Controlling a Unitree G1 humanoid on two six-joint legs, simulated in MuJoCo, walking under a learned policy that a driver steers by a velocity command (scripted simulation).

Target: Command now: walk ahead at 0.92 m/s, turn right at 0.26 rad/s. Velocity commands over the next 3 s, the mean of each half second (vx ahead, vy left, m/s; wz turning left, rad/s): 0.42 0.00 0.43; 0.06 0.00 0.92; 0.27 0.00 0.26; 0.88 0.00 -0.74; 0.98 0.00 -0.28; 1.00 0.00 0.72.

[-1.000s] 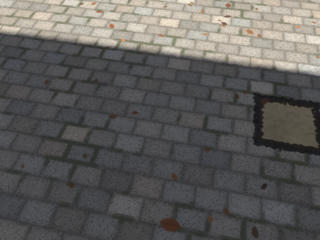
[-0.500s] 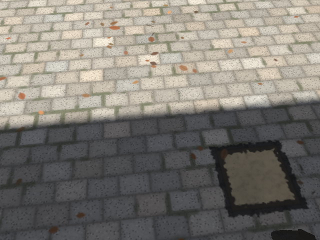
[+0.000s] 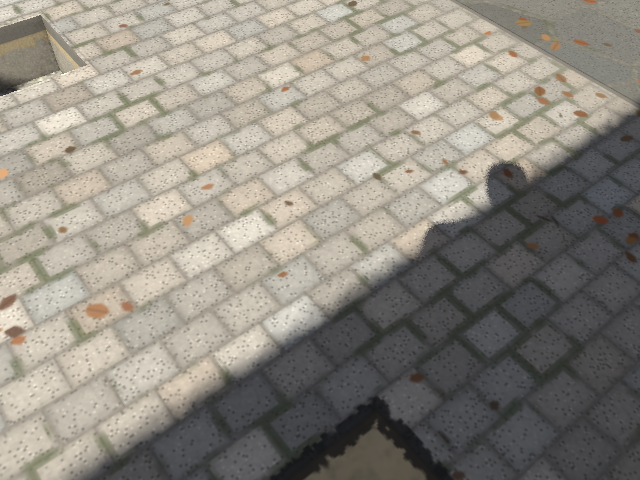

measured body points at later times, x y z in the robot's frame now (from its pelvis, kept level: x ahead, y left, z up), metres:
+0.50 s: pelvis +0.32 +0.07 +0.01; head +0.37 +0.10 +0.46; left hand +0.48 +0.37 -0.06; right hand +0.51 -0.17 -0.09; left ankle +0.42 +0.12 -0.72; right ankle +0.44 -0.11 -0.64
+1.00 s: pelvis +0.47 +0.03 +0.02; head +0.51 +0.05 +0.47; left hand +0.44 +0.37 -0.04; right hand +0.78 -0.09 -0.07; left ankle +0.37 +0.13 -0.62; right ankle +0.59 -0.02 -0.72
